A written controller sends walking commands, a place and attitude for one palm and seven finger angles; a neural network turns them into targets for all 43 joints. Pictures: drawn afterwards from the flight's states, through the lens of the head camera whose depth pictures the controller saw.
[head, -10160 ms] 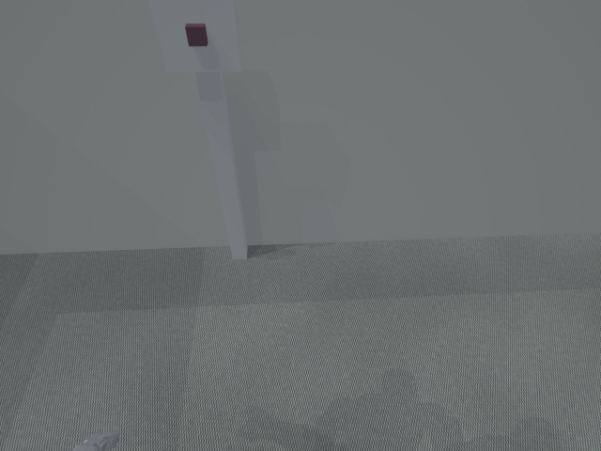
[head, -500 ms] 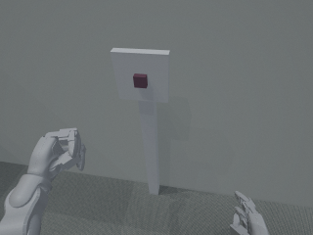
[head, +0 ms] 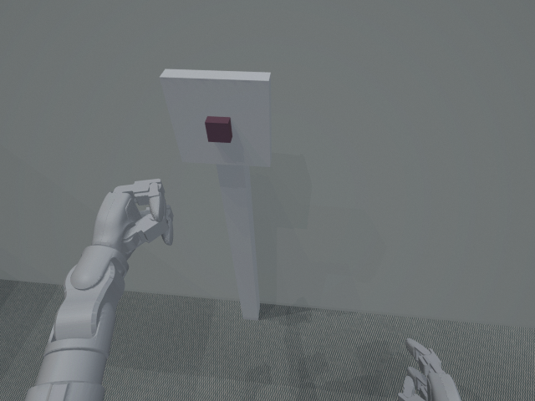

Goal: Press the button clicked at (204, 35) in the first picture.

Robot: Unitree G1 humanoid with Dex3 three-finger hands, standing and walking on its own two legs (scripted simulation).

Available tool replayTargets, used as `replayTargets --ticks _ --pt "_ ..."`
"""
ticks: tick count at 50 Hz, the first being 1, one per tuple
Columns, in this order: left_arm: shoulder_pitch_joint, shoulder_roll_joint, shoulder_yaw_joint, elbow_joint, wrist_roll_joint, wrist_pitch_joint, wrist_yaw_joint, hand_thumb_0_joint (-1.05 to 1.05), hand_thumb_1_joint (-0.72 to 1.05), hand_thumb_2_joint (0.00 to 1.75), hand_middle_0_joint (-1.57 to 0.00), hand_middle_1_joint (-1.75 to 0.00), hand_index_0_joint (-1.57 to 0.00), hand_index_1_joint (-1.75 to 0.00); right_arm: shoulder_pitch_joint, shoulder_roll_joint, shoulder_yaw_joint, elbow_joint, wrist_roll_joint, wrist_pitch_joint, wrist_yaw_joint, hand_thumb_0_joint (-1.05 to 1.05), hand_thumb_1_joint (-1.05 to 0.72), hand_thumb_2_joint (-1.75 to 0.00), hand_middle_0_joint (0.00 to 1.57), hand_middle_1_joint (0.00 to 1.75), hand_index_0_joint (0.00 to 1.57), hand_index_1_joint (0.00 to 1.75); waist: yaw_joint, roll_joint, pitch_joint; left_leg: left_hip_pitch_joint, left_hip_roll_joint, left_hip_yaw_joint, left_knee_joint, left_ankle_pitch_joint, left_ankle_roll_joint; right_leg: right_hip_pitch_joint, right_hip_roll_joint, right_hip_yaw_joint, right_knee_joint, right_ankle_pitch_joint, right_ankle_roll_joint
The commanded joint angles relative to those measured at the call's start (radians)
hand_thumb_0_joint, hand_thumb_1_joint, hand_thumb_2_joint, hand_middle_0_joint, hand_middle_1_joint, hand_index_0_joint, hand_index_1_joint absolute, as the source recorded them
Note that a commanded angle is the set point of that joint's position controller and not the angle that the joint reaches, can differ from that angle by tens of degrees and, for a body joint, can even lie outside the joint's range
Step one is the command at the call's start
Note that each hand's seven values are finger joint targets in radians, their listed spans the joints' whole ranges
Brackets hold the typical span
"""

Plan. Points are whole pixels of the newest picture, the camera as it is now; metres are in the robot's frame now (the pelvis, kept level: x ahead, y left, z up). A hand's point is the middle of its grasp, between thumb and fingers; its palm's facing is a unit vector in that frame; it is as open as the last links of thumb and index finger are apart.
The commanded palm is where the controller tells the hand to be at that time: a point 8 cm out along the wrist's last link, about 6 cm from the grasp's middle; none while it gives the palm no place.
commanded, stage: aim a knuckle at the button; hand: left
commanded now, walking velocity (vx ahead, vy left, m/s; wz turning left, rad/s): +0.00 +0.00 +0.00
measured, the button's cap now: (219, 128) +0.53 +0.13 +0.15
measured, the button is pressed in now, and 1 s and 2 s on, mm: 0 0 3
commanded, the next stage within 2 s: press the button with the knuckle in 1.28 s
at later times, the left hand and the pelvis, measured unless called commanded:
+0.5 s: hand (215, 179) +0.43 +0.12 +0.12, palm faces -0.05 -1.00 +0.01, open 3.1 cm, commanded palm +0.41 +0.17 +0.12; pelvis +0.01 +0.01 +0.00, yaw -1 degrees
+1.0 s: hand (221, 175) +0.44 +0.11 +0.11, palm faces -0.02 -1.00 +0.00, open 3.1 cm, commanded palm +0.42 +0.16 +0.12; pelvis +0.01 +0.00 -0.01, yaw -2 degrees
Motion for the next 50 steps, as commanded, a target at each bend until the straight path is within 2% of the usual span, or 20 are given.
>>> replayTargets --ticks 1,3,6,9,12,15,17,20,23,27,28,31,32,34,37,43,44,47,48,50 --pt "-0.397 0.138 0.042 -0.153 0.004 -0.073 0.029 0.0 0.9 0.9 -1.3 -1.5 -1.3 -1.5 -0.087 -0.102 -0.042 -0.145 0.004 -0.036 -0.004 0.0 -0.9 -0.9 0.2 0.3 0.2 0.3 -0.017 -0.011 -0.21 0.068 0.006 -0.019 -0.064 0.241 0.008 0.056 -0.028 0.034 -0.07 0.261 0.019" --pt "-0.434 0.144 0.044 -0.107 0.014 -0.073 0.043 0.0 0.9 0.9 -1.3 -1.5 -1.3 -1.5 -0.078 -0.106 -0.043 -0.141 0.001 -0.021 -0.001 0.0 -0.9 -0.9 0.2 0.3 0.2 0.3 -0.017 -0.07 -0.214 0.05 0.008 -0.022 -0.067 0.242 0.011 0.065 -0.026 0.036 -0.07 0.26 0.02" --pt "-0.476 0.142 0.045 -0.077 0.027 -0.077 0.063 0.0 0.9 0.9 -1.3 -1.5 -1.3 -1.5 -0.069 -0.102 -0.045 -0.139 0.001 -0.002 0.004 0.0 -0.9 -0.9 0.2 0.3 0.2 0.3 -0.013 0.0 -0.239 0.067 0.007 -0.015 -0.063 0.278 0.003 0.065 -0.027 0.033 -0.057 0.297 0.013" --pt "-0.56 0.096 -0.001 -0.036 0.036 -0.091 0.082 0.0 0.9 0.9 -1.3 -1.5 -1.3 -1.5 -0.052 -0.102 -0.047 -0.133 0.0 0.015 0.009 0.0 -0.9 -0.9 0.2 0.3 0.2 0.3 -0.032 -0.031 -0.249 0.081 0.014 -0.021 -0.056 0.297 0.004 0.045 -0.022 0.029 -0.052 0.307 0.013" --pt "-0.616 0.13 0.027 0.049 0.048 -0.102 0.102 0.0 0.9 0.9 -1.3 -1.5 -1.3 -1.5 -0.032 -0.109 -0.049 -0.119 -0.005 0.033 0.011 0.0 -0.9 -0.9 0.2 0.3 0.2 0.3 -0.034 -0.063 -0.247 0.063 0.016 -0.022 -0.051 0.298 0.005 0.039 -0.018 0.03 -0.048 0.306 0.013" --pt "-0.715 0.07 -0.022 0.102 0.058 -0.119 0.118 0.0 0.9 0.9 -1.3 -1.5 -1.3 -1.5 -0.012 -0.102 -0.052 -0.108 -0.004 0.047 0.018 0.0 -0.9 -0.9 0.2 0.3 0.2 0.3 -0.053 -0.021 -0.268 0.082 0.015 -0.022 -0.041 0.318 0.001 0.013 -0.019 0.029 -0.039 0.323 0.011" --pt "-0.724 0.125 0.03 0.153 0.069 -0.136 0.132 0.0 0.9 0.9 -1.3 -1.5 -1.3 -1.5 0.013 -0.11 -0.058 -0.099 -0.012 0.058 0.021 0.0 -0.9 -0.9 0.2 0.3 0.2 0.3 -0.042 -0.068 -0.299 0.069 0.016 -0.02 -0.033 0.344 0.004 0.038 -0.015 0.03 -0.029 0.348 0.012" --pt "-0.788 0.037 -0.043 0.169 0.077 -0.169 0.139 0.0 0.9 0.9 -1.3 -1.5 -1.3 -1.5 0.027 -0.099 -0.06 -0.097 -0.011 0.066 0.034 0.0 -0.9 -0.9 0.2 0.3 0.2 0.3 -0.055 -0.006 -0.325 0.101 0.019 -0.021 -0.024 0.393 -0.004 0.017 -0.014 0.026 -0.015 0.374 0.007" --pt "-0.815 0.075 0.001 0.277 0.085 -0.184 0.16 0.0 0.9 0.9 -1.3 -1.5 -1.3 -1.5 0.056 -0.111 -0.066 -0.084 -0.017 0.081 0.041 0.0 -0.9 -0.9 0.2 0.3 0.2 0.3 -0.06 -0.089 -0.298 0.045 0.019 -0.018 -0.02 0.362 0.003 0.013 -0.009 0.029 -0.015 0.371 0.012" --pt "-0.949 0.093 0.01 0.361 0.108 -0.214 0.182 0.0 0.9 0.9 -1.3 -1.5 -1.3 -1.5 0.088 -0.112 -0.069 -0.065 -0.022 0.101 0.046 0.0 -0.9 -0.9 0.2 0.3 0.2 0.3 -0.081 -0.059 -0.302 0.022 0.013 -0.009 -0.007 0.338 0.007 -0.007 -0.008 0.037 -0.009 0.363 0.012" --pt "-0.984 0.107 0.02 0.346 0.111 -0.231 0.187 0.0 0.9 0.9 -1.3 -1.5 -1.3 -1.5 0.094 -0.112 -0.073 -0.067 -0.025 0.103 0.048 0.0 -0.9 -0.9 0.2 0.3 0.2 0.3 -0.08 -0.043 -0.343 0.033 0.012 -0.008 -0.003 0.344 0.007 0.002 -0.008 0.04 -0.003 0.37 0.013" --pt "-0.922 0.106 0.048 0.386 0.109 -0.265 0.192 0.0 0.9 0.9 -1.3 -1.5 -1.3 -1.5 0.11 -0.11 -0.077 -0.072 -0.03 0.107 0.058 0.0 -0.9 -0.9 0.2 0.3 0.2 0.3 -0.055 -0.036 -0.402 0.042 0.013 -0.002 0.007 0.403 0.005 0.037 -0.005 0.041 0.016 0.427 0.008" --pt "-0.89 0.131 0.062 0.401 0.113 -0.272 0.19 0.0 0.9 0.9 -1.3 -1.5 -1.3 -1.5 0.118 -0.118 -0.078 -0.073 -0.032 0.112 0.06 0.0 -0.9 -0.9 0.2 0.3 0.2 0.3 -0.053 -0.069 -0.408 0.024 0.014 -0.003 0.009 0.408 0.007 0.055 -0.003 0.041 0.02 0.439 0.009" --pt "-0.857 0.098 0.043 0.399 0.114 -0.276 0.179 0.0 0.9 0.9 -1.3 -1.5 -1.3 -1.5 0.115 -0.113 -0.079 -0.086 -0.029 0.117 0.066 0.0 -0.9 -0.9 0.2 0.3 0.2 0.3 -0.05 -0.05 -0.389 0.014 0.014 0.005 0.006 0.411 0.007 0.048 -0.003 0.04 0.02 0.448 0.009" --pt "-0.845 0.128 0.064 0.435 0.116 -0.266 0.177 0.0 0.9 0.9 -1.3 -1.5 -1.3 -1.5 0.123 -0.121 -0.081 -0.09 -0.027 0.133 0.066 0.0 -0.9 -0.9 0.2 0.3 0.2 0.3 -0.058 -0.095 -0.343 -0.033 0.011 0.014 0.004 0.348 0.015 0.042 -0.001 0.044 0.007 0.421 0.013" --pt "-0.964 0.143 0.049 0.331 0.106 -0.296 0.17 0.0 0.9 0.9 -1.3 -1.5 -1.3 -1.5 0.112 -0.117 -0.081 -0.097 -0.024 0.136 0.056 0.0 -0.9 -0.9 0.2 0.3 0.2 0.3 -0.079 -0.051 -0.363 -0.015 0.01 0.015 -0.004 0.287 0.02 0.042 -0.002 0.056 -0.008 0.374 0.016" --pt "-0.959 0.098 0.013 0.326 0.109 -0.299 0.166 0.0 0.9 0.9 -1.3 -1.5 -1.3 -1.5 0.105 -0.11 -0.081 -0.098 -0.023 0.132 0.056 0.0 -0.9 -0.9 0.2 0.3 0.2 0.3 -0.081 0.008 -0.365 0.015 0.01 0.016 0.0 0.294 0.017 0.017 0.0 0.054 -0.006 0.367 0.012" --pt "-0.973 0.098 0.013 0.359 0.101 -0.301 0.168 0.0 0.9 0.9 -1.3 -1.5 -1.3 -1.5 0.116 -0.115 -0.082 -0.082 -0.025 0.127 0.053 0.0 -0.9 -0.9 0.2 0.3 0.2 0.3 -0.094 -0.064 -0.359 0.012 0.011 0.006 0.005 0.281 0.02 0.008 0.004 0.05 -0.011 0.351 0.016" --pt "-0.948 0.123 0.046 0.39 0.097 -0.295 0.17 0.0 0.9 0.9 -1.3 -1.5 -1.3 -1.5 0.117 -0.118 -0.082 -0.08 -0.024 0.127 0.052 0.0 -0.9 -0.9 0.2 0.3 0.2 0.3 -0.082 -0.073 -0.355 -0.002 0.011 0.009 0.001 0.277 0.019 0.018 0.002 0.05 -0.01 0.357 0.016" --pt "-0.919 0.08 0.01 0.383 0.1 -0.289 0.163 0.0 0.9 0.9 -1.3 -1.5 -1.3 -1.5 0.106 -0.112 -0.079 -0.088 -0.023 0.125 0.056 0.0 -0.9 -0.9 0.2 0.3 0.2 0.3 -0.076 -0.015 -0.365 0.01 0.006 0.012 0.001 0.282 0.015 0.013 -0.001 0.048 -0.006 0.361 0.013"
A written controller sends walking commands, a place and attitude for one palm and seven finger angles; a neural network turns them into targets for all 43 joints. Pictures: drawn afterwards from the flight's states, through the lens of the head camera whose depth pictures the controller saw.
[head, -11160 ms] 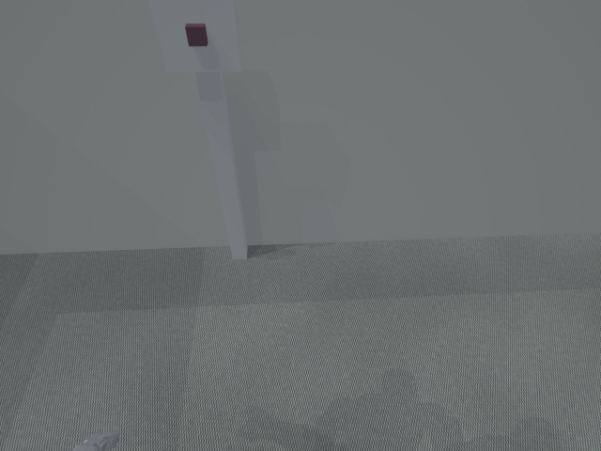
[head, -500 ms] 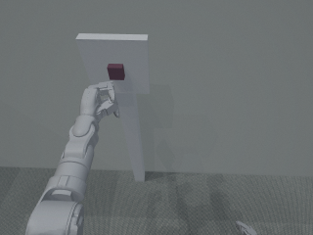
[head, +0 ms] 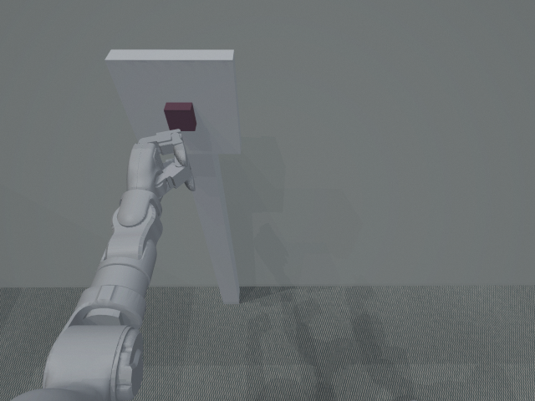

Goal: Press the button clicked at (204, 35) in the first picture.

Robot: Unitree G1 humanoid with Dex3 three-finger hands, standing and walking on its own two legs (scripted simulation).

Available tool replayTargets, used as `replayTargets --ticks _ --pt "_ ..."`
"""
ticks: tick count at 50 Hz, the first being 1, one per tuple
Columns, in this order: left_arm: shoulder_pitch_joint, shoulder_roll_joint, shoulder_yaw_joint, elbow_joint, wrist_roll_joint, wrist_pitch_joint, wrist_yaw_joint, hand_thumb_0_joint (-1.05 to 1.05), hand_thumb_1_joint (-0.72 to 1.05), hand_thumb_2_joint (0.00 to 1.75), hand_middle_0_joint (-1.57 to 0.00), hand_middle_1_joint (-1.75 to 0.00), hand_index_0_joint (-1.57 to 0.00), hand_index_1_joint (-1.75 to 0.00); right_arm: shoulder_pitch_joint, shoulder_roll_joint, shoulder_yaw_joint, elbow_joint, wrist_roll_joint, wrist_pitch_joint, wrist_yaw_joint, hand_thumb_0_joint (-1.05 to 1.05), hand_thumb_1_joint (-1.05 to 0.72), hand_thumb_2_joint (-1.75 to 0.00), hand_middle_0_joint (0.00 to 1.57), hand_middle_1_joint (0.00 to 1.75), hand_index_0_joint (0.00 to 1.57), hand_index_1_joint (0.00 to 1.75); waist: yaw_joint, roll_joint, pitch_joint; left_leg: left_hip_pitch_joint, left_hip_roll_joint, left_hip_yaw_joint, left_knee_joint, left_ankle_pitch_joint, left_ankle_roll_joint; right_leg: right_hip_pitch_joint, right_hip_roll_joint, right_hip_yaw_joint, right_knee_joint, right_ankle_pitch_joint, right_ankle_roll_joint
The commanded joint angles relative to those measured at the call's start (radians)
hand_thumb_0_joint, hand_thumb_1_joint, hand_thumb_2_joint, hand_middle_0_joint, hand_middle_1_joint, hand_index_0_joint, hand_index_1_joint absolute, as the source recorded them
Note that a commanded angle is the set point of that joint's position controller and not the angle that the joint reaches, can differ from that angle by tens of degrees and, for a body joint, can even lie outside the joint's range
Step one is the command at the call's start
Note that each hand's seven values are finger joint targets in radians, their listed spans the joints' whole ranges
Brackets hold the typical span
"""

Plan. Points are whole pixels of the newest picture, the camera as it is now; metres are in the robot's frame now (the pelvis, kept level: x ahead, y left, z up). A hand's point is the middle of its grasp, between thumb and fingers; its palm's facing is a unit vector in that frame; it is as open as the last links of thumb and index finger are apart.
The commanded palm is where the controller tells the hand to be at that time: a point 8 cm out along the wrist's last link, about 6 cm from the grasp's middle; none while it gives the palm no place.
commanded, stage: aim a knuckle at the button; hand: left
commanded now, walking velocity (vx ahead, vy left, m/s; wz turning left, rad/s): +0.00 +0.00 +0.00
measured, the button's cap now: (181, 115) +0.52 +0.14 +0.15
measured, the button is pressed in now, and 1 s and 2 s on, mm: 0 3 8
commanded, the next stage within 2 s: press the button with the knuckle in 0.28 s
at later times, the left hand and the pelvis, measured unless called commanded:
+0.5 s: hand (188, 170) +0.43 +0.12 +0.12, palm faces +0.00 -1.00 +0.00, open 3.1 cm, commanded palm +0.41 +0.17 +0.12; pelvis -0.01 +0.00 +0.00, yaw +1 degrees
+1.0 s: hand (201, 150) +0.47 +0.11 +0.12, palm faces +0.01 -1.00 -0.01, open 3.1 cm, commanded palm +0.45 +0.16 +0.12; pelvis -0.01 +0.00 -0.01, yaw +0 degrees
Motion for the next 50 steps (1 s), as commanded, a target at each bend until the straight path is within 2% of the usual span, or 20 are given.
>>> replayTargets --ticks 1,4,6,12,14,19,22,25,27,29,32,34,36,37,40,42,43,45,47,50 --pt "-0.443 0.119 -0.003 -0.198 -0.003 -0.057 -0.008 0.0 0.9 0.9 -1.3 -1.5 -1.3 -1.5 0.002 -0.123 -0.042 -0.116 0.009 -0.044 -0.007 0.0 -0.9 -0.9 0.2 0.3 0.2 0.3 -0.007 -0.028 -0.316 0.128 -0.007 -0.026 -0.048 0.303 0.011 0.146 -0.015 0.012 -0.051 0.364 0.011" --pt "-0.424 0.155 0.032 -0.173 -0.005 -0.046 -0.006 0.0 0.9 0.9 -1.3 -1.5 -1.3 -1.5 0.001 -0.129 -0.042 -0.124 0.009 -0.039 -0.006 0.0 -0.9 -0.9 0.2 0.3 0.2 0.3 0.001 -0.076 -0.295 0.093 -0.011 -0.019 -0.05 0.27 0.015 0.156 -0.018 0.019 -0.058 0.349 0.016" --pt "-0.436 0.137 0.019 -0.209 -0.005 -0.05 -0.008 0.0 0.9 0.9 -1.3 -1.5 -1.3 -1.5 -0.007 -0.124 -0.04 -0.137 0.009 -0.04 -0.004 0.0 -0.9 -0.9 0.2 0.3 0.2 0.3 0.008 -0.037 -0.314 0.104 -0.012 -0.017 -0.051 0.284 0.012 0.165 -0.02 0.021 -0.052 0.364 0.012" --pt "-0.453 0.16 0.029 -0.23 -0.002 -0.06 0.002 0.0 0.9 0.9 -1.3 -1.5 -1.3 -1.5 -0.018 -0.125 -0.038 -0.144 0.009 -0.037 -0.008 0.0 -0.9 -0.9 0.2 0.3 0.2 0.3 0.002 -0.081 -0.299 0.099 -0.008 -0.024 -0.047 0.271 0.016 0.161 -0.017 0.022 -0.051 0.346 0.014" --pt "-0.467 0.149 0.017 -0.251 -0.001 -0.061 0.0 0.0 0.9 0.9 -1.3 -1.5 -1.3 -1.5 -0.031 -0.12 -0.036 -0.148 0.011 -0.04 -0.01 0.0 -0.9 -0.9 0.2 0.3 0.2 0.3 0.003 -0.017 -0.31 0.113 -0.012 -0.02 -0.048 0.252 0.014 0.152 -0.02 0.028 -0.053 0.327 0.014" --pt "-0.515 0.114 -0.016 -0.21 -0.005 -0.053 -0.003 0.0 0.9 0.9 -1.3 -1.5 -1.3 -1.5 -0.029 -0.121 -0.033 -0.135 0.013 -0.044 -0.014 0.0 -0.9 -0.9 0.2 0.3 0.2 0.3 -0.016 -0.028 -0.276 0.119 -0.009 -0.036 -0.053 0.221 0.011 0.104 -0.017 0.016 -0.061 0.272 0.011" --pt "-0.57 0.129 -0.01 -0.178 -0.002 -0.055 0.003 0.0 0.9 0.9 -1.3 -1.5 -1.3 -1.5 -0.015 -0.127 -0.033 -0.123 0.011 -0.044 -0.018 0.0 -0.9 -0.9 0.2 0.3 0.2 0.3 -0.029 -0.055 -0.288 0.116 -0.008 -0.042 -0.047 0.22 0.012 0.1 -0.016 0.014 -0.056 0.266 0.012" --pt "-0.603 0.127 -0.005 -0.146 0.006 -0.068 0.012 0.0 0.9 0.9 -1.3 -1.5 -1.3 -1.5 -0.001 -0.125 -0.033 -0.11 0.007 -0.047 -0.016 0.0 -0.9 -0.9 0.2 0.3 0.2 0.3 -0.024 -0.004 -0.316 0.134 -0.008 -0.049 -0.046 0.245 0.005 0.086 -0.016 0.01 -0.042 0.274 0.006" --pt "-0.596 0.129 0.002 -0.118 0.008 -0.077 0.017 0.0 0.9 0.9 -1.3 -1.5 -1.3 -1.5 0.013 -0.131 -0.036 -0.106 0.003 -0.048 -0.012 0.0 -0.9 -0.9 0.2 0.3 0.2 0.3 -0.025 -0.057 -0.329 0.135 -0.004 -0.055 -0.037 0.274 0.006 0.085 -0.011 0.004 -0.032 0.293 0.007" --pt "-0.605 0.118 -0.004 -0.073 0.011 -0.077 0.016 0.0 0.9 0.9 -1.3 -1.5 -1.3 -1.5 0.021 -0.131 -0.034 -0.102 0.002 -0.046 -0.008 0.0 -0.9 -0.9 0.2 0.3 0.2 0.3 -0.03 -0.039 -0.31 0.115 -0.007 -0.049 -0.036 0.258 0.004 0.073 -0.013 0.005 -0.031 0.286 0.008" --pt "-0.632 0.175 0.038 -0.019 0.026 -0.084 0.023 0.0 0.9 0.9 -1.3 -1.5 -1.3 -1.5 0.043 -0.139 -0.036 -0.099 -0.004 -0.037 -0.007 0.0 -0.9 -0.9 0.2 0.3 0.2 0.3 -0.028 -0.076 -0.31 0.069 -0.01 -0.047 -0.035 0.236 0.008 0.089 -0.013 0.01 -0.028 0.277 0.009" --pt "-0.672 0.161 0.029 -0.034 0.031 -0.097 0.027 0.0 0.9 0.9 -1.3 -1.5 -1.3 -1.5 0.047 -0.134 -0.036 -0.1 -0.005 -0.036 -0.004 0.0 -0.9 -0.9 0.2 0.3 0.2 0.3 -0.031 -0.01 -0.333 0.094 -0.009 -0.044 -0.028 0.265 0.004 0.075 -0.014 0.01 -0.017 0.297 0.006" --pt "-0.658 0.178 0.054 -0.03 0.03 -0.11 0.031 0.0 0.9 0.9 -1.3 -1.5 -1.3 -1.5 0.058 -0.138 -0.043 -0.099 -0.009 -0.035 -0.001 0.0 -0.9 -0.9 0.2 0.3 0.2 0.3 -0.024 -0.019 -0.367 0.107 -0.007 -0.042 -0.017 0.296 0.003 0.084 -0.011 0.012 -0.01 0.321 0.006" --pt "-0.637 0.19 0.063 -0.012 0.031 -0.112 0.032 0.0 0.9 0.9 -1.3 -1.5 -1.3 -1.5 0.071 -0.143 -0.042 -0.099 -0.011 -0.032 0.001 0.0 -0.9 -0.9 0.2 0.3 0.2 0.3 -0.023 -0.071 -0.369 0.091 -0.006 -0.046 -0.015 0.31 0.006 0.098 -0.007 0.008 -0.005 0.336 0.006" --pt "-0.67 0.18 0.052 -0.029 0.036 -0.12 0.029 0.0 0.9 0.9 -1.3 -1.5 -1.3 -1.5 0.079 -0.14 -0.046 -0.096 -0.012 -0.028 0.005 0.0 -0.9 -0.9 0.2 0.3 0.2 0.3 -0.029 -0.012 -0.376 0.101 -0.005 -0.039 -0.011 0.321 0.003 0.084 -0.008 0.011 -0.002 0.348 0.007" --pt "-0.669 0.199 0.059 0.001 0.042 -0.115 0.03 0.0 0.9 0.9 -1.3 -1.5 -1.3 -1.5 0.089 -0.146 -0.047 -0.096 -0.014 -0.019 0.003 0.0 -0.9 -0.9 0.2 0.3 0.2 0.3 -0.04 -0.063 -0.361 0.073 -0.006 -0.035 -0.006 0.305 0.01 0.092 -0.007 0.015 -0.009 0.35 0.012" --pt "-0.7 0.195 0.055 0.005 0.042 -0.115 0.03 0.0 0.9 0.9 -1.3 -1.5 -1.3 -1.5 0.088 -0.142 -0.046 -0.092 -0.013 -0.018 0.003 0.0 -0.9 -0.9 0.2 0.3 0.2 0.3 -0.044 -0.028 -0.347 0.072 -0.006 -0.032 -0.01 0.294 0.009 0.08 -0.008 0.016 -0.011 0.343 0.012" --pt "-0.702 0.216 0.076 0.019 0.043 -0.114 0.032 0.0 0.9 0.9 -1.3 -1.5 -1.3 -1.5 0.095 -0.146 -0.047 -0.091 -0.014 -0.015 0.002 0.0 -0.9 -0.9 0.2 0.3 0.2 0.3 -0.039 -0.026 -0.357 0.065 -0.008 -0.031 -0.009 0.278 0.009 0.083 -0.008 0.018 -0.012 0.33 0.011" --pt "-0.744 0.212 0.063 0.045 0.048 -0.115 0.029 0.0 0.9 0.9 -1.3 -1.5 -1.3 -1.5 0.106 -0.147 -0.046 -0.085 -0.015 -0.012 0.0 0.0 -0.9 -0.9 0.2 0.3 0.2 0.3 -0.059 -0.057 -0.326 0.044 -0.009 -0.035 -0.007 0.256 0.013 0.071 -0.007 0.019 -0.017 0.318 0.013" --pt "-0.784 0.217 0.065 0.064 0.051 -0.12 0.033 0.0 0.9 0.9 -1.3 -1.5 -1.3 -1.5 0.116 -0.148 -0.048 -0.075 -0.017 -0.012 0.0 0.0 -0.9 -0.9 0.2 0.3 0.2 0.3 -0.067 -0.015 -0.35 0.062 -0.01 -0.035 -0.002 0.253 0.012 0.051 -0.008 0.021 -0.018 0.31 0.015"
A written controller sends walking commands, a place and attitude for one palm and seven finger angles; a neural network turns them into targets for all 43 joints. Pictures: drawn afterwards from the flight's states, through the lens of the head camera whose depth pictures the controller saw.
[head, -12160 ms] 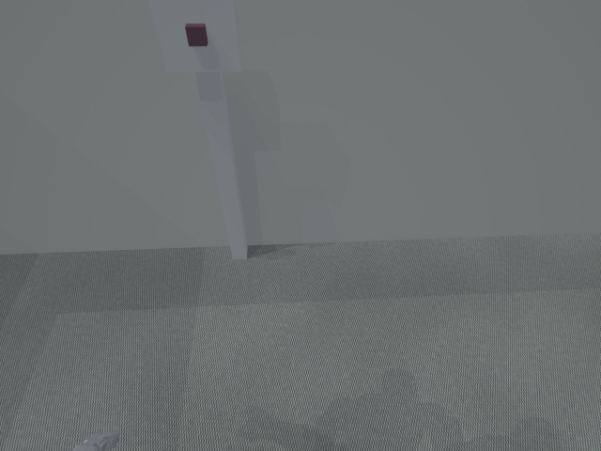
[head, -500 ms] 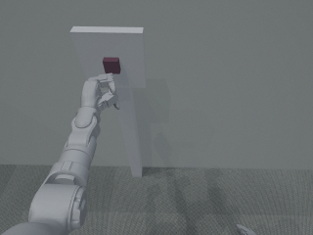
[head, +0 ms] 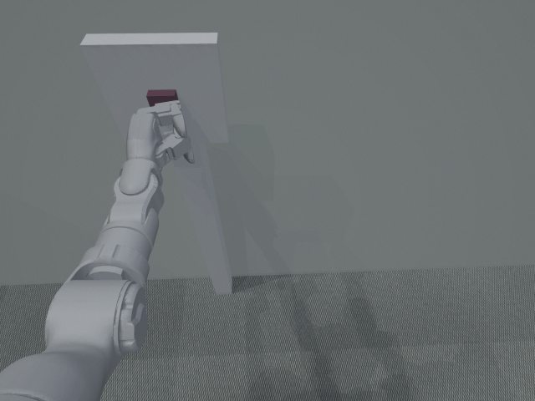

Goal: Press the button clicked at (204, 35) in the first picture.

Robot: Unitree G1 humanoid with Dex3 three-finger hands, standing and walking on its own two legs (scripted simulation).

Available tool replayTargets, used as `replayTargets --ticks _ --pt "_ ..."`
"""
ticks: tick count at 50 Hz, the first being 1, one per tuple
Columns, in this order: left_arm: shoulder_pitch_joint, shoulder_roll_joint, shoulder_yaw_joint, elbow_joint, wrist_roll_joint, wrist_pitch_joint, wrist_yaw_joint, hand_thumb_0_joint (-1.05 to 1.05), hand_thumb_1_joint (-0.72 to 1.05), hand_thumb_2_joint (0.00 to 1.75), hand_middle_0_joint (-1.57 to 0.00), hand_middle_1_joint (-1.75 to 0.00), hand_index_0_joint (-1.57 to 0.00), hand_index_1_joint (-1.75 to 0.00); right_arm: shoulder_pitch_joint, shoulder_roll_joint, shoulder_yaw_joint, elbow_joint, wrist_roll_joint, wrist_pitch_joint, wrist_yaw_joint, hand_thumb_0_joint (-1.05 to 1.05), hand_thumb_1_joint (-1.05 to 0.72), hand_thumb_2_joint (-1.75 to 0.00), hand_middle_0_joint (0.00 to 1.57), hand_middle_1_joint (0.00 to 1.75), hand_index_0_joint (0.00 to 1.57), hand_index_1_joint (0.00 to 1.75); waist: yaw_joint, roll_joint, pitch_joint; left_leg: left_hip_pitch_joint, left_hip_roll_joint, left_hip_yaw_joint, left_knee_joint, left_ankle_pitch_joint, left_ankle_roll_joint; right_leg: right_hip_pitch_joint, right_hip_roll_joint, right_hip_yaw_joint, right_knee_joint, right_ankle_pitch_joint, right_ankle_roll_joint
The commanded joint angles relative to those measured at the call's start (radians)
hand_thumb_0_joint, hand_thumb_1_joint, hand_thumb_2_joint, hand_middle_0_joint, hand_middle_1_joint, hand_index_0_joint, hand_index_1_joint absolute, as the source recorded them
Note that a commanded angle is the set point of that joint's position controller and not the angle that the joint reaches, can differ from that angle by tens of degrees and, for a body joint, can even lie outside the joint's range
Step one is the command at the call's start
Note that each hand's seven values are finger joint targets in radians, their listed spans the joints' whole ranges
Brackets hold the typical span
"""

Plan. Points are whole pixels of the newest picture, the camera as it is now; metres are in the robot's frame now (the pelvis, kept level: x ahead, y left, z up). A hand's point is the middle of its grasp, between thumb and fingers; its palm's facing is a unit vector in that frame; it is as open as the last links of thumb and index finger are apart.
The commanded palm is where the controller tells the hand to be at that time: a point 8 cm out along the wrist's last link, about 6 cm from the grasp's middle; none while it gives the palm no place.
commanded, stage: press the button with the knuckle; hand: left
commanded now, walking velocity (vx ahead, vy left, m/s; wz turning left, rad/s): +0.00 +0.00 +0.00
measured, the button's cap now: (165, 102) +0.53 +0.14 +0.16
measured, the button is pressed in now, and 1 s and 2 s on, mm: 3 8 0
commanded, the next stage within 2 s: hold the button down briefly in 0.44 s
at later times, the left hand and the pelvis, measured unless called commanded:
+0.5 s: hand (185, 135) +0.48 +0.11 +0.13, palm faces -0.01 -1.00 -0.02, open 3.4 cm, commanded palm +0.49 +0.17 +0.13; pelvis -0.02 +0.00 -0.01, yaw +1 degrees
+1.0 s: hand (185, 135) +0.49 +0.11 +0.13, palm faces -0.01 -1.00 -0.01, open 3.4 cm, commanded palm +0.47 +0.17 +0.13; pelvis -0.04 +0.01 -0.01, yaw +1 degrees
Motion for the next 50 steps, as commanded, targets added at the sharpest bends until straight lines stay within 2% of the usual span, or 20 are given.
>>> replayTargets --ticks 1,3,4,6,9,11,12,14,21,27,28,30,31,33,36,37,40,42,47,50 --pt "-0.565 0.185 0.024 -0.178 0.004 -0.059 0.007 0.0 0.9 0.9 -1.3 -1.5 -1.3 -1.5 0.068 -0.142 -0.05 -0.085 0.003 -0.031 -0.012 0.0 -0.9 -0.9 0.2 0.3 0.2 0.3 -0.025 -0.026 -0.347 0.144 -0.008 -0.038 -0.053 0.255 0.01 0.142 -0.004 0.021 -0.068 0.31 0.014" --pt "-0.614 0.162 0.0 -0.176 0.003 -0.067 0.006 0.0 0.9 0.9 -1.3 -1.5 -1.3 -1.5 0.073 -0.141 -0.051 -0.078 0.001 -0.031 -0.01 0.0 -0.9 -0.9 0.2 0.3 0.2 0.3 -0.044 -0.019 -0.351 0.157 -0.007 -0.042 -0.049 0.263 0.01 0.125 -0.003 0.02 -0.066 0.315 0.015" --pt "-0.609 0.183 0.021 -0.176 0.003 -0.072 0.007 0.0 0.9 0.9 -1.3 -1.5 -1.3 -1.5 0.076 -0.144 -0.052 -0.077 0.0 -0.033 -0.01 0.0 -0.9 -0.9 0.2 0.3 0.2 0.3 -0.033 -0.008 -0.373 0.162 -0.008 -0.044 -0.046 0.266 0.008 0.128 -0.004 0.02 -0.061 0.313 0.013" --pt "-0.634 0.178 0.012 -0.158 0.004 -0.075 0.008 0.0 0.9 0.9 -1.3 -1.5 -1.3 -1.5 0.075 -0.144 -0.05 -0.074 0.0 -0.033 -0.01 0.0 -0.9 -0.9 0.2 0.3 0.2 0.3 -0.047 -0.012 -0.355 0.145 -0.01 -0.04 -0.043 0.239 0.01 0.119 -0.005 0.023 -0.068 0.297 0.017" --pt "-0.669 0.225 0.039 -0.128 0.004 -0.08 0.007 0.0 0.9 0.9 -1.3 -1.5 -1.3 -1.5 0.081 -0.154 -0.048 -0.069 -0.002 -0.033 -0.013 0.0 -0.9 -0.9 0.2 0.3 0.2 0.3 -0.059 -0.056 -0.348 0.108 -0.011 -0.041 -0.042 0.197 0.016 0.127 -0.005 0.032 -0.074 0.274 0.021" --pt "-0.698 0.243 0.04 -0.099 0.01 -0.078 0.003 0.0 0.9 0.9 -1.3 -1.5 -1.3 -1.5 0.083 -0.154 -0.042 -0.069 -0.001 -0.035 -0.014 0.0 -0.9 -0.9 0.2 0.3 0.2 0.3 -0.066 -0.045 -0.324 0.067 -0.015 -0.04 -0.044 0.15 0.017 0.124 -0.008 0.041 -0.081 0.24 0.024" --pt "-0.714 0.276 0.065 -0.099 0.013 -0.083 0.005 0.0 0.9 0.9 -1.3 -1.5 -1.3 -1.5 0.088 -0.158 -0.043 -0.067 -0.003 -0.034 -0.015 0.0 -0.9 -0.9 0.2 0.3 0.2 0.3 -0.064 -0.046 -0.335 0.063 -0.016 -0.042 -0.042 0.153 0.018 0.135 -0.009 0.043 -0.078 0.243 0.022" --pt "-0.716 0.285 0.066 -0.08 0.013 -0.082 -0.002 0.0 0.9 0.9 -1.3 -1.5 -1.3 -1.5 0.085 -0.157 -0.041 -0.068 -0.001 -0.036 -0.016 0.0 -0.9 -0.9 0.2 0.3 0.2 0.3 -0.067 -0.015 -0.353 0.064 -0.017 -0.038 -0.036 0.15 0.017 0.134 -0.01 0.047 -0.076 0.244 0.023" --pt "-0.77 0.354 0.097 -0.031 0.011 -0.081 -0.009 0.0 0.9 0.9 -1.3 -1.5 -1.3 -1.5 0.103 -0.173 -0.038 -0.068 0.0 -0.039 -0.021 0.0 -0.9 -0.9 0.2 0.3 0.2 0.3 -0.09 -0.019 -0.337 0.005 -0.014 -0.042 -0.031 0.08 0.019 0.106 -0.01 0.055 -0.084 0.166 0.028" --pt "-0.829 0.349 0.091 -0.004 0.005 -0.075 0.003 0.0 0.9 0.9 -1.3 -1.5 -1.3 -1.5 0.124 -0.183 -0.034 -0.062 -0.003 -0.048 -0.025 0.0 -0.9 -0.9 0.2 0.3 0.2 0.3 -0.122 -0.013 -0.316 -0.01 -0.009 -0.057 -0.041 0.016 0.019 0.049 -0.006 0.045 -0.092 0.078 0.03" --pt "-0.836 0.374 0.1 -0.015 0.01 -0.08 0.006 0.0 0.9 0.9 -1.3 -1.5 -1.3 -1.5 0.127 -0.187 -0.035 -0.063 -0.004 -0.048 -0.026 0.0 -0.9 -0.9 0.2 0.3 0.2 0.3 -0.117 -0.009 -0.349 -0.003 -0.008 -0.06 -0.039 0.019 0.019 0.055 -0.007 0.044 -0.086 0.074 0.03" --pt "-0.837 0.349 0.082 -0.006 0.011 -0.081 0.008 0.0 0.9 0.9 -1.3 -1.5 -1.3 -1.5 0.129 -0.185 -0.033 -0.063 -0.005 -0.053 -0.025 0.0 -0.9 -0.9 0.2 0.3 0.2 0.3 -0.122 -0.001 -0.345 -0.001 -0.008 -0.061 -0.038 0.012 0.018 0.041 -0.006 0.041 -0.087 0.064 0.029" --pt "-0.842 0.364 0.096 -0.002 0.011 -0.083 0.012 0.0 0.9 0.9 -1.3 -1.5 -1.3 -1.5 0.134 -0.188 -0.034 -0.062 -0.007 -0.055 -0.025 0.0 -0.9 -0.9 0.2 0.3 0.2 0.3 -0.121 -0.012 -0.341 -0.009 -0.007 -0.063 -0.039 0.003 0.018 0.041 -0.005 0.04 -0.087 0.053 0.03" --pt "-0.86 0.344 0.072 -0.011 0.018 -0.092 0.015 0.0 0.9 0.9 -1.3 -1.5 -1.3 -1.5 0.138 -0.188 -0.033 -0.062 -0.009 -0.057 -0.021 0.0 -0.9 -0.9 0.2 0.3 0.2 0.3 -0.128 0.027 -0.348 0.01 -0.006 -0.069 -0.039 0.0 0.016 0.014 -0.005 0.037 -0.083 0.042 0.027" --pt "-0.856 0.34 0.074 0.019 0.017 -0.092 0.024 0.0 0.9 0.9 -1.3 -1.5 -1.3 -1.5 0.142 -0.196 -0.033 -0.058 -0.013 -0.063 -0.018 0.0 -0.9 -0.9 0.2 0.3 0.2 0.3 -0.134 0.0 -0.318 0.002 -0.001 -0.077 -0.043 -0.038 0.015 -0.02 -0.002 0.029 -0.084 0.003 0.026" --pt "-0.857 0.367 0.095 0.015 0.019 -0.096 0.027 0.0 0.9 0.9 -1.3 -1.5 -1.3 -1.5 0.146 -0.2 -0.033 -0.061 -0.014 -0.064 -0.018 0.0 -0.9 -0.9 0.2 0.3 0.2 0.3 -0.127 0.006 -0.324 -0.005 -0.003 -0.078 -0.042 -0.039 0.016 -0.012 -0.002 0.03 -0.082 0.0 0.024" --pt "-0.862 0.37 0.085 0.02 0.029 -0.097 0.028 0.0 0.9 0.9 -1.3 -1.5 -1.3 -1.5 0.151 -0.202 -0.032 -0.062 -0.014 -0.066 -0.02 0.0 -0.9 -0.9 0.2 0.3 0.2 0.3 -0.133 0.006 -0.331 -0.012 -0.001 -0.081 -0.044 -0.06 0.015 -0.023 -0.004 0.028 -0.076 -0.016 0.025" --pt "-0.857 0.352 0.076 0.036 0.025 -0.091 0.031 0.0 0.9 0.9 -1.3 -1.5 -1.3 -1.5 0.152 -0.204 -0.031 -0.061 -0.015 -0.066 -0.019 0.0 -0.9 -0.9 0.2 0.3 0.2 0.3 -0.143 0.002 -0.304 -0.013 0.001 -0.086 -0.047 -0.076 0.016 -0.045 -0.002 0.025 -0.08 -0.027 0.025" --pt "-0.834 0.364 0.105 0.023 0.027 -0.09 0.033 0.0 0.9 0.9 -1.3 -1.5 -1.3 -1.5 0.157 -0.206 -0.035 -0.071 -0.022 -0.068 -0.012 0.0 -0.9 -0.9 0.2 0.3 0.2 0.3 -0.114 0.017 -0.355 0.013 -0.002 -0.09 -0.04 -0.04 0.012 -0.036 -0.001 0.016 -0.058 -0.003 0.019" --pt "-0.799 0.33 0.094 0.02 0.029 -0.092 0.034 0.0 0.9 0.9 -1.3 -1.5 -1.3 -1.5 0.155 -0.202 -0.039 -0.075 -0.025 -0.067 -0.004 0.0 -0.9 -0.9 0.2 0.3 0.2 0.3 -0.1 0.027 -0.352 0.042 0.002 -0.096 -0.037 -0.01 0.006 -0.056 -0.001 0.007 -0.048 0.017 0.015"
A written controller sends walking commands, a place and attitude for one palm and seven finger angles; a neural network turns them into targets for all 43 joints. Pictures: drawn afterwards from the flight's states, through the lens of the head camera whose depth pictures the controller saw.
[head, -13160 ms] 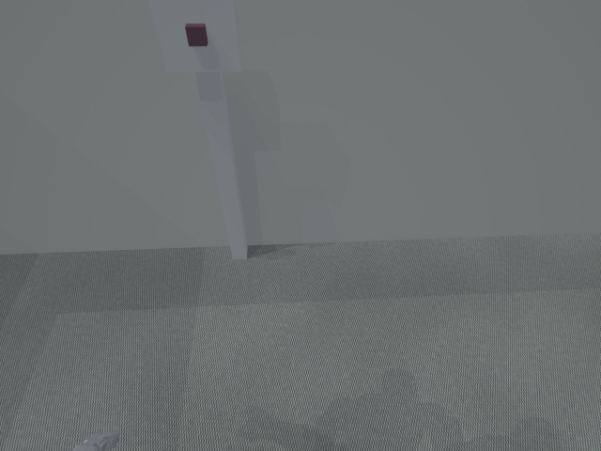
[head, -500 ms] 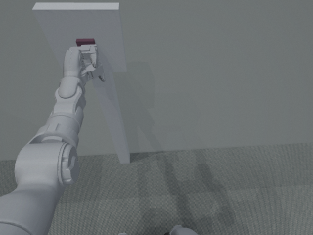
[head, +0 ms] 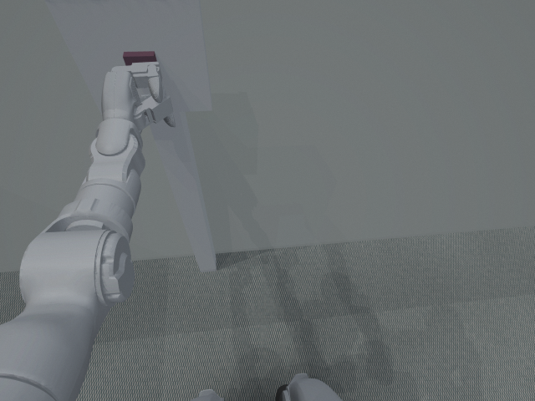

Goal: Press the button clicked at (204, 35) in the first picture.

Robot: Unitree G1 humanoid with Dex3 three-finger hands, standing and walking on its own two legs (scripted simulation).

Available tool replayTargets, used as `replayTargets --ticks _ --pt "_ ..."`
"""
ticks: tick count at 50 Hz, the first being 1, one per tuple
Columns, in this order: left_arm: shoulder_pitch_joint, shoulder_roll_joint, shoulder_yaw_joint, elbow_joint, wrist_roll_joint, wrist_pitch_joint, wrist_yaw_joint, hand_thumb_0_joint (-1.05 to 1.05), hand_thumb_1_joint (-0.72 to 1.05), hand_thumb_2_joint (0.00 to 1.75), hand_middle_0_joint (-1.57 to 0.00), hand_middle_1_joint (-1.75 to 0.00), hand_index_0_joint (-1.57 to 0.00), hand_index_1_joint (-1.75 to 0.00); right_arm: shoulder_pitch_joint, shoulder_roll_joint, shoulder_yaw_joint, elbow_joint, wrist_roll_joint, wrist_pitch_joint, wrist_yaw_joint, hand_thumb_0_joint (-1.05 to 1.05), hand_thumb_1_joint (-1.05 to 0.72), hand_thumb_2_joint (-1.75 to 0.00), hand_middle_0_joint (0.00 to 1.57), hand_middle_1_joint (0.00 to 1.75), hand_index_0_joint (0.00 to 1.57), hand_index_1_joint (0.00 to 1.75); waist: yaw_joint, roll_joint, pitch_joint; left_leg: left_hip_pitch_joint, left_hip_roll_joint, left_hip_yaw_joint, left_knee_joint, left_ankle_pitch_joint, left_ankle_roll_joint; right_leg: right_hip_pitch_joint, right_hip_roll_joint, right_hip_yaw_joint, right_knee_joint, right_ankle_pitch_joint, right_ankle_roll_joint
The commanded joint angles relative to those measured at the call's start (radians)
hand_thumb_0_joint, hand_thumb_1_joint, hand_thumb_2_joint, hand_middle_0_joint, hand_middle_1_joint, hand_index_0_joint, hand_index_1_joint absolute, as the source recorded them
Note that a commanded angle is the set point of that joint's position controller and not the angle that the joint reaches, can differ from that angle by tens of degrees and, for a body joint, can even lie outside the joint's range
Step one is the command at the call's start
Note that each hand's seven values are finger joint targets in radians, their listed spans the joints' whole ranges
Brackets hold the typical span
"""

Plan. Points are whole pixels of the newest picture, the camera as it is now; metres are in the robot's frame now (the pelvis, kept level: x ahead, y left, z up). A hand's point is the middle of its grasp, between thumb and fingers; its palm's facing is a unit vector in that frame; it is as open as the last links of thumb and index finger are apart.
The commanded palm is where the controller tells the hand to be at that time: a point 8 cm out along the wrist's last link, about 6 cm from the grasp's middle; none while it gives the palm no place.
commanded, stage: pull the fist back off the button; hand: left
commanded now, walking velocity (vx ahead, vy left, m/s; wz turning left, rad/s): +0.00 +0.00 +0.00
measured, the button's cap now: (143, 63) +0.57 +0.12 +0.17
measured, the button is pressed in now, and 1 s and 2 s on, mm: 8 0 0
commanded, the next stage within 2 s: draw the hand back to the body in 0.84 s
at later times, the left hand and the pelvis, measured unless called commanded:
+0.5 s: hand (155, 126) +0.48 +0.11 +0.14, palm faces -0.01 -1.00 +0.01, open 3.2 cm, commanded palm +0.44 +0.15 +0.14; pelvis +0.04 -0.01 +0.01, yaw -1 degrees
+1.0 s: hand (154, 149) +0.43 +0.10 +0.14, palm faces -0.01 -1.00 +0.00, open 3.1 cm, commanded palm +0.39 +0.16 +0.15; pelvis +0.04 -0.02 +0.02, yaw +1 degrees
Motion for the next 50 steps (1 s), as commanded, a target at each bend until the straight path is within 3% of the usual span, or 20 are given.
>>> replayTargets --ticks 1,9,10,12,14,17,18,19,21,25,27,30,32,36,37,39,43,46,47,50 --pt "-0.538 0.232 0.053 -0.22 -0.016 -0.042 0.039 0.0 0.9 0.9 -1.3 -1.5 -1.3 -1.5 0.108 -0.172 -0.067 -0.076 0.001 -0.023 -0.005 0.0 -0.9 -0.9 0.2 0.3 0.2 0.3 -0.007 0.002 -0.347 0.213 0.011 -0.085 -0.131 -0.036 -0.013 0.11 0.012 0.019 -0.104 -0.024 -0.002" --pt "-0.392 0.143 0.02 -0.354 -0.03 -0.057 0.026 0.0 0.9 0.9 -1.3 -1.5 -1.3 -1.5 0.078 -0.154 -0.079 -0.114 0.006 -0.007 0.006 0.0 -0.9 -0.9 0.2 0.3 0.2 0.3 0.049 0.012 -0.406 0.301 0.015 -0.067 -0.125 0.104 -0.02 0.166 0.017 0.01 -0.084 0.086 -0.012" --pt "-0.348 0.155 0.034 -0.35 -0.032 -0.051 0.025 0.0 0.9 0.9 -1.3 -1.5 -1.3 -1.5 0.071 -0.151 -0.078 -0.118 0.01 -0.003 0.005 0.0 -0.9 -0.9 0.2 0.3 0.2 0.3 0.065 0.002 -0.392 0.287 0.014 -0.059 -0.126 0.109 -0.02 0.186 0.017 0.012 -0.085 0.098 -0.013" --pt "-0.315 0.138 0.028 -0.367 -0.041 -0.04 0.019 0.0 0.9 0.9 -1.3 -1.5 -1.3 -1.5 0.064 -0.145 -0.079 -0.122 0.015 0.003 0.002 0.0 -0.9 -0.9 0.2 0.3 0.2 0.3 0.063 -0.046 -0.355 0.263 0.012 -0.05 -0.129 0.121 -0.013 0.217 0.02 0.013 -0.093 0.124 -0.01" --pt "-0.234 0.152 0.046 -0.424 -0.045 -0.031 0.015 0.0 0.9 0.9 -1.3 -1.5 -1.3 -1.5 0.044 -0.141 -0.081 -0.141 0.021 0.01 -0.001 0.0 -0.9 -0.9 0.2 0.3 0.2 0.3 0.094 -0.037 -0.383 0.276 0.011 -0.036 -0.134 0.16 -0.014 0.264 0.018 0.016 -0.088 0.172 -0.012" --pt "-0.166 0.067 -0.018 -0.584 -0.057 -0.027 0.003 0.0 0.9 0.9 -1.3 -1.5 -1.3 -1.5 0.012 -0.124 -0.083 -0.164 0.028 0.008 0.005 0.0 -0.9 -0.9 0.2 0.3 0.2 0.3 0.108 0.03 -0.412 0.362 0.015 -0.036 -0.127 0.269 -0.02 0.275 0.02 0.009 -0.079 0.252 -0.019" --pt "-0.127 0.054 -0.024 -0.631 -0.066 -0.023 0.0 0.0 0.9 0.9 -1.3 -1.5 -1.3 -1.5 0.006 -0.121 -0.086 -0.166 0.031 0.007 0.007 0.0 -0.9 -0.9 0.2 0.3 0.2 0.3 0.116 0.0 -0.425 0.382 0.02 -0.04 -0.127 0.319 -0.021 0.293 0.022 0.006 -0.075 0.289 -0.018" --pt "-0.06 0.04 -0.029 -0.654 -0.074 -0.011 -0.005 0.0 0.9 0.9 -1.3 -1.5 -1.3 -1.5 -0.007 -0.119 -0.088 -0.171 0.034 0.007 0.008 0.0 -0.9 -0.9 0.2 0.3 0.2 0.3 0.128 -0.001 -0.417 0.387 0.022 -0.035 -0.127 0.34 -0.021 0.305 0.023 0.009 -0.079 0.308 -0.017" --pt "-0.018 -0.012 -0.076 -0.702 -0.086 0.02 -0.018 0.0 0.9 0.9 -1.3 -1.5 -1.3 -1.5 -0.031 -0.111 -0.088 -0.173 0.043 0.007 0.008 0.0 -0.9 -0.9 0.2 0.3 0.2 0.3 0.117 -0.038 -0.357 0.376 0.023 -0.03 -0.136 0.331 -0.017 0.312 0.021 0.007 -0.095 0.32 -0.012" --pt "0.046 -0.051 -0.11 -0.833 -0.101 0.07 -0.023 0.0 0.9 0.9 -1.3 -1.5 -1.3 -1.5 -0.077 -0.097 -0.085 -0.18 0.051 0.0 0.0 0.0 -0.9 -0.9 0.2 0.3 0.2 0.3 0.128 -0.013 -0.328 0.407 0.02 -0.028 -0.148 0.335 -0.016 0.328 0.014 0.008 -0.113 0.332 -0.01" --pt "0.065 -0.02 -0.09 -0.868 -0.106 0.087 -0.016 0.0 0.9 0.9 -1.3 -1.5 -1.3 -1.5 -0.091 -0.098 -0.082 -0.18 0.049 -0.002 -0.01 0.0 -0.9 -0.9 0.2 0.3 0.2 0.3 0.126 -0.06 -0.312 0.391 0.014 -0.024 -0.155 0.311 -0.008 0.362 0.01 0.016 -0.126 0.343 -0.007" --pt "0.121 -0.063 -0.127 -0.953 -0.107 0.099 -0.021 0.0 0.9 0.9 -1.3 -1.5 -1.3 -1.5 -0.141 -0.08 -0.075 -0.198 0.053 -0.01 -0.016 0.0 -0.9 -0.9 0.2 0.3 0.2 0.3 0.143 -0.012 -0.324 0.414 0.008 -0.018 -0.164 0.311 -0.009 0.386 0.002 0.019 -0.128 0.357 -0.008" --pt "0.133 -0.065 -0.141 -0.961 -0.109 0.109 -0.02 0.0 0.9 0.9 -1.3 -1.5 -1.3 -1.5 -0.152 -0.08 -0.069 -0.194 0.055 -0.012 -0.021 0.0 -0.9 -0.9 0.2 0.3 0.2 0.3 0.134 -0.048 -0.291 0.409 0.007 -0.024 -0.165 0.301 -0.006 0.386 0.0 0.02 -0.138 0.352 -0.006" --pt "0.241 -0.061 -0.126 -0.997 -0.12 0.14 -0.033 0.0 0.9 0.9 -1.3 -1.5 -1.3 -1.5 -0.196 -0.073 -0.062 -0.209 0.057 -0.013 -0.027 0.0 -0.9 -0.9 0.2 0.3 0.2 0.3 0.165 -0.035 -0.302 0.411 -0.002 -0.016 -0.176 0.291 -0.009 0.43 -0.01 0.024 -0.146 0.367 -0.006" --pt "0.248 -0.032 -0.113 -1.01 -0.119 0.142 -0.033 0.0 0.9 0.9 -1.3 -1.5 -1.3 -1.5 -0.202 -0.077 -0.061 -0.211 0.058 -0.011 -0.03 0.0 -0.9 -0.9 0.2 0.3 0.2 0.3 0.161 -0.07 -0.295 0.403 -0.002 -0.018 -0.178 0.286 -0.005 0.441 -0.012 0.026 -0.152 0.362 -0.003" --pt "0.21 -0.081 -0.166 -1.028 -0.121 0.154 -0.038 0.0 0.9 0.9 -1.3 -1.5 -1.3 -1.5 -0.225 -0.068 -0.053 -0.214 0.063 -0.009 -0.033 0.0 -0.9 -0.9 0.2 0.3 0.2 0.3 0.149 -0.026 -0.248 0.406 -0.005 -0.02 -0.186 0.259 -0.006 0.413 -0.015 0.028 -0.163 0.337 -0.004" --pt "0.155 -0.048 -0.141 -0.963 -0.127 0.176 -0.032 0.0 0.9 0.9 -1.3 -1.5 -1.3 -1.5 -0.234 -0.073 -0.047 -0.201 0.061 -0.005 -0.049 0.0 -0.9 -0.9 0.2 0.3 0.2 0.3 0.135 -0.088 -0.209 0.383 -0.007 -0.029 -0.192 0.19 -0.003 0.395 -0.018 0.036 -0.19 0.258 0.003" --pt "0.123 -0.073 -0.157 -0.962 -0.126 0.164 -0.032 0.0 0.9 0.9 -1.3 -1.5 -1.3 -1.5 -0.24 -0.064 -0.044 -0.199 0.059 -0.01 -0.052 0.0 -0.9 -0.9 0.2 0.3 0.2 0.3 0.144 -0.033 -0.258 0.408 -0.013 -0.03 -0.191 0.202 -0.006 0.41 -0.02 0.036 -0.183 0.266 -0.004" --pt "0.127 -0.047 -0.14 -0.938 -0.125 0.159 -0.033 0.0 0.9 0.9 -1.3 -1.5 -1.3 -1.5 -0.229 -0.07 -0.043 -0.193 0.057 -0.009 -0.052 0.0 -0.9 -0.9 0.2 0.3 0.2 0.3 0.141 -0.061 -0.259 0.397 -0.011 -0.034 -0.189 0.201 -0.005 0.415 -0.019 0.036 -0.182 0.262 -0.003" --pt "0.266 0.006 -0.075 -0.981 -0.135 0.148 -0.051 0.0 0.9 0.9 -1.3 -1.5 -1.3 -1.5 -0.241 -0.068 -0.045 -0.214 0.057 -0.014 -0.047 0.0 -0.9 -0.9 0.2 0.3 0.2 0.3 0.194 -0.043 -0.33 0.397 -0.012 -0.022 -0.196 0.266 -0.007 0.506 -0.024 0.042 -0.165 0.357 -0.006"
